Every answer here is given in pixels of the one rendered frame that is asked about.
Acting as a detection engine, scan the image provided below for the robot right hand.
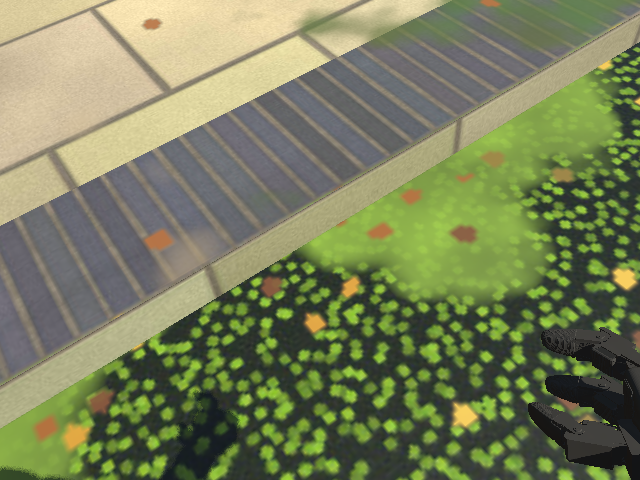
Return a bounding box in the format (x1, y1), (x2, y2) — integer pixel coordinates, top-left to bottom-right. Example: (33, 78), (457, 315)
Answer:
(528, 327), (640, 480)

